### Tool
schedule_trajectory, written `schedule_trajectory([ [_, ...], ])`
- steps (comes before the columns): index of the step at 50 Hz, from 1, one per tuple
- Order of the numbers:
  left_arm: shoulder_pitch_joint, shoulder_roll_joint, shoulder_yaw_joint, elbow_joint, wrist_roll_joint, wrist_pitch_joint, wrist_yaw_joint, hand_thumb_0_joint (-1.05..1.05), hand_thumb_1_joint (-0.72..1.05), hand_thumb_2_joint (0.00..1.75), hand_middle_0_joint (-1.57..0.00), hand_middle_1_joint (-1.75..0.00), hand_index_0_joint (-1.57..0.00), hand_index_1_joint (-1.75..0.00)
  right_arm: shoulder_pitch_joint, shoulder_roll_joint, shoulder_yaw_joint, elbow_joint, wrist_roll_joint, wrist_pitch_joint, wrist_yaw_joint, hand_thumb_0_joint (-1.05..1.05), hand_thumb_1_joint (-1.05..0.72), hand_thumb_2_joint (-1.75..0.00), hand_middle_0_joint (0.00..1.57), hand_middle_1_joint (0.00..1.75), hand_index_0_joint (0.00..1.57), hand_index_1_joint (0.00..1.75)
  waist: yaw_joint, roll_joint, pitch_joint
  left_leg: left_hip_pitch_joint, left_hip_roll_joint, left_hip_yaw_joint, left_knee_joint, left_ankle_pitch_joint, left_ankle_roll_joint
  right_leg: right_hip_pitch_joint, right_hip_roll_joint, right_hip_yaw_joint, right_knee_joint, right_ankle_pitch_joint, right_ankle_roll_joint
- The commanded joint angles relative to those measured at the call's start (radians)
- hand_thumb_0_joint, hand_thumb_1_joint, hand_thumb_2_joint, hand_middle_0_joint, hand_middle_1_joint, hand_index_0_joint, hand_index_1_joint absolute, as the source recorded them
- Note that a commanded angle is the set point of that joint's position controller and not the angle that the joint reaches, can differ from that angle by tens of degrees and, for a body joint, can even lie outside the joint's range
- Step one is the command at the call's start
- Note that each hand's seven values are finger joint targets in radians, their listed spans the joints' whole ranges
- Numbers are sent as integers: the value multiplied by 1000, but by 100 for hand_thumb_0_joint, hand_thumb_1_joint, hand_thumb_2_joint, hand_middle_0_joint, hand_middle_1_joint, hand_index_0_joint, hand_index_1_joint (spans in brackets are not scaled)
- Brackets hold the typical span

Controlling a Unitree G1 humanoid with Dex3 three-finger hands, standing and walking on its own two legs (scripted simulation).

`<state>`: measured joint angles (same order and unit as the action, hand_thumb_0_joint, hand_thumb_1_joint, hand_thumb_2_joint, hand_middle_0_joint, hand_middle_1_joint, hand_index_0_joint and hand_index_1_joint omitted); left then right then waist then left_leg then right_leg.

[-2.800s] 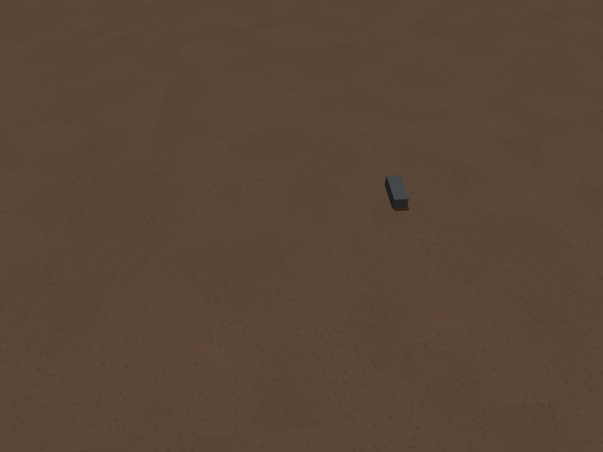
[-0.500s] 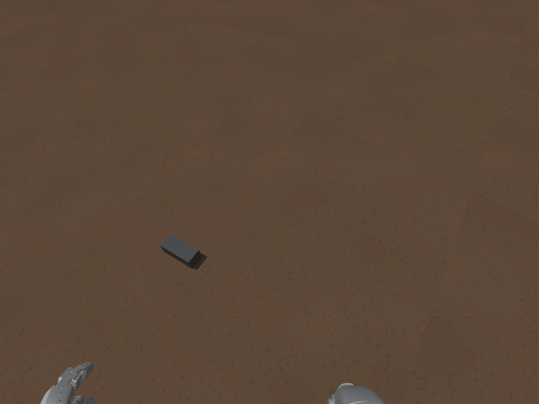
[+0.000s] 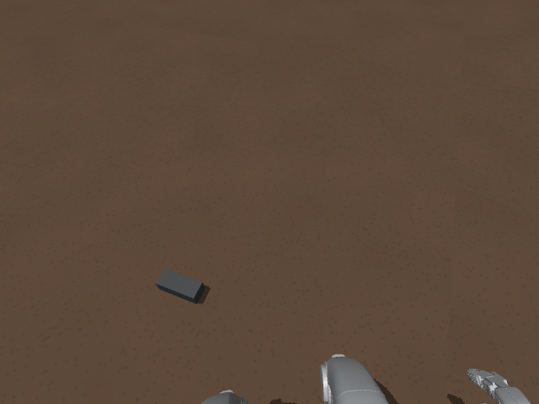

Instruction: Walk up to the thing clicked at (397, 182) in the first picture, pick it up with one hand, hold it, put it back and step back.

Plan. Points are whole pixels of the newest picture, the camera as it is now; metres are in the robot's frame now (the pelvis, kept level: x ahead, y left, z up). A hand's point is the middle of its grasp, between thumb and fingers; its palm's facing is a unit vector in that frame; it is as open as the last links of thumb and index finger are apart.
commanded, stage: walk up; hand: left
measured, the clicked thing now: (180, 285) +0.61 +0.36 -0.71
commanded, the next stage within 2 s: none
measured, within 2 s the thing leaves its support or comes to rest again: neither
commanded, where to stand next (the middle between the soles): +0.18 +0.34 m, yaw -24 degrees
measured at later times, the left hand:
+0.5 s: hand out of the picture +0.17 +0.50 -0.11, palm faces -0.17 -0.75 -0.64, open 7.4 cm
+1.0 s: hand out of the picture +0.27 +0.63 -0.13, palm faces -0.30 -0.80 -0.52, open 7.4 cm
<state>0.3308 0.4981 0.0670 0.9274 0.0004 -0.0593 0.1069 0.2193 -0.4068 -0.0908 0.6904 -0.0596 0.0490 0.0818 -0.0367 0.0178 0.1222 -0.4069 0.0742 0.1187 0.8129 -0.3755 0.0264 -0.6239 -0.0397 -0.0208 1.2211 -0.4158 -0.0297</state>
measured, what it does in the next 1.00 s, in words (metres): steps to the left, turning right: right foot, then left foot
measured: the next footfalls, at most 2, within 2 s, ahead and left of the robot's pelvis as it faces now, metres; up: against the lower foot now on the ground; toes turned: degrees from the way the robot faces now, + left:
right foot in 0.18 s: +0.14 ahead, -0.04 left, +0.00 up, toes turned -10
left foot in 0.54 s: +0.17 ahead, +0.39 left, +0.00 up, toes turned -8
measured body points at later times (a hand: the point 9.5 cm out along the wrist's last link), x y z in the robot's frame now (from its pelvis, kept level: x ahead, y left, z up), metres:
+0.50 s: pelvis +0.07 +0.19 -0.02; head +0.10 +0.14 +0.42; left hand +0.18 +0.54 -0.08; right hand +0.14 -0.17 -0.13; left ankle +0.13 +0.37 -0.68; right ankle +0.10 -0.02 -0.70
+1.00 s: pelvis +0.11 +0.38 -0.01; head +0.13 +0.34 +0.44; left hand +0.29 +0.67 -0.09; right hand +0.06 +0.06 -0.14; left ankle +0.16 +0.48 -0.68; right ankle +0.13 +0.26 -0.71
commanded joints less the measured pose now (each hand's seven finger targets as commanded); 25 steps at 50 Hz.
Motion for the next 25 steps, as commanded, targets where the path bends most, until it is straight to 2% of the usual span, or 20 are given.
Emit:
schedule_trajectory([
  [1,99,168,53,-40,-10,-25,0,0,90,90,-20,-30,-20,-30,4,-241,-78,-90,-18,-29,-19,0,-90,-90,20,30,20,30,-33,205,-85,138,197,-233,-384,153,180,20,-29,-64,-202,12,5],
  [3,99,162,57,-56,-8,-19,2,0,90,90,-20,-30,-20,-30,11,-233,-71,-96,-23,-22,-18,0,-90,-90,20,30,20,30,-32,186,-92,115,213,-240,-396,108,181,100,-19,-70,-270,20,-9],
  [4,112,161,59,-57,-7,-17,3,0,90,90,-20,-30,-20,-30,-2,-232,-68,-104,-23,-17,-16,0,-90,-90,20,30,20,30,-18,166,-95,75,223,-247,-396,57,178,169,-20,-58,-315,41,-19],
  [5,141,159,63,-56,-5,-19,5,0,90,90,-20,-30,-20,-30,-30,-224,-63,-114,-23,-10,-14,0,-90,-90,20,30,20,30,9,126,-95,41,203,-217,-360,51,154,239,-14,-50,-387,73,-30],
  [6,196,153,67,-42,-3,-23,9,0,90,90,-20,-30,-20,-30,-68,-220,-59,-125,-23,-1,-12,0,-90,-90,20,30,20,30,50,72,-106,-11,173,-156,-265,87,124,356,-7,-58,-521,156,-37],
  [7,298,174,86,-19,1,-28,19,0,90,90,-20,-30,-20,-30,-104,-206,-48,-142,-15,1,-10,0,-90,-90,20,30,20,30,126,-12,-148,-135,148,-90,-95,187,86,575,-12,-40,-629,245,-41],
  [8,346,250,114,-28,14,-34,34,0,90,90,-20,-30,-20,-30,-46,-150,-30,-139,-5,-6,-13,0,-90,-90,20,30,20,30,163,-198,-179,-277,61,-33,178,74,6,727,-104,168,-740,170,-75],
  [9,310,302,117,-82,20,-36,45,0,90,90,-20,-30,-20,-30,20,-140,-23,-143,-10,1,-19,0,-90,-90,20,30,20,30,110,-252,-185,-455,-10,-105,372,-217,-64,761,-365,580,-796,168,-189],
  [10,209,298,102,-132,0,-30,51,0,90,90,-20,-30,-20,-30,31,-230,-54,-128,-13,23,-32,0,-90,-90,20,30,20,30,85,-66,-155,-424,18,-238,506,-257,-91,579,-478,723,-826,120,-311],
  [11,150,295,104,-152,-9,-34,59,0,90,90,-20,-30,-20,-30,11,-262,-66,-121,-13,30,-39,0,-90,-90,20,30,20,30,67,-9,-110,-422,56,-281,593,-211,-88,483,-484,726,-845,79,-345],
  [12,113,271,93,-158,-10,-40,57,0,90,90,-20,-30,-20,-30,7,-268,-72,-102,-9,28,-38,0,-90,-90,20,30,20,30,49,44,-82,-378,77,-281,588,-144,-74,401,-405,600,-823,111,-307],
  [14,69,266,89,-164,4,-43,49,0,90,90,-20,-30,-20,-30,49,-268,-72,-69,-3,27,-31,0,-90,-90,20,30,20,30,13,-31,-95,-287,70,-250,531,-77,-48,311,-280,391,-756,166,-213],
  [15,67,271,93,-165,14,-44,42,0,90,90,-20,-30,-20,-30,58,-262,-73,-60,-3,32,-22,0,-90,-90,20,30,20,30,12,-75,-93,-260,64,-236,519,-57,-44,270,-241,333,-730,159,-194],
  [16,70,276,97,-170,23,-47,36,0,90,90,-20,-30,-20,-30,62,-257,-74,-57,-3,35,-16,0,-90,-90,20,30,20,30,13,-100,-96,-249,65,-224,503,-43,-41,249,-222,312,-709,163,-192],
  [19,54,320,111,-178,36,-48,30,0,90,90,-20,-30,-20,-30,25,-247,-77,-76,-4,39,-6,0,-90,-90,20,30,20,30,17,-152,-88,-223,78,-183,415,-44,-38,167,-188,284,-692,33,-192],
  [20,65,334,118,-176,39,-47,30,0,90,90,-20,-30,-20,-30,7,-246,-78,-82,-5,40,-4,0,-90,-90,20,30,20,30,29,-157,-86,-206,76,-161,382,-70,-37,143,-182,292,-682,-9,-193],
  [21,61,349,123,-175,43,-46,31,0,90,90,-20,-30,-20,-30,-5,-244,-79,-92,-6,40,-2,0,-90,-90,20,30,20,30,29,-179,-85,-204,74,-152,357,-99,-33,133,-182,305,-673,-34,-198],
  [23,71,367,131,-169,46,-43,33,0,90,90,-20,-30,-20,-30,-20,-247,-85,-103,-5,36,-1,0,-90,-90,20,30,20,30,42,-193,-99,-185,65,-141,292,-154,-23,129,-194,353,-642,-54,-206],
  [24,54,371,131,-169,45,-42,34,0,90,90,-20,-30,-20,-30,3,-255,-92,-98,-4,34,-1,0,-90,-90,20,30,20,30,34,-189,-117,-157,53,-131,256,-169,-22,140,-206,366,-622,-25,-203],
  [25,13,368,128,-173,42,-41,36,0,90,90,-20,-30,-20,-30,45,-255,-96,-89,-3,28,-2,0,-90,-90,20,30,20,30,-4,-189,-140,-86,48,-122,176,-136,-15,105,-214,348,-588,30,-189],
])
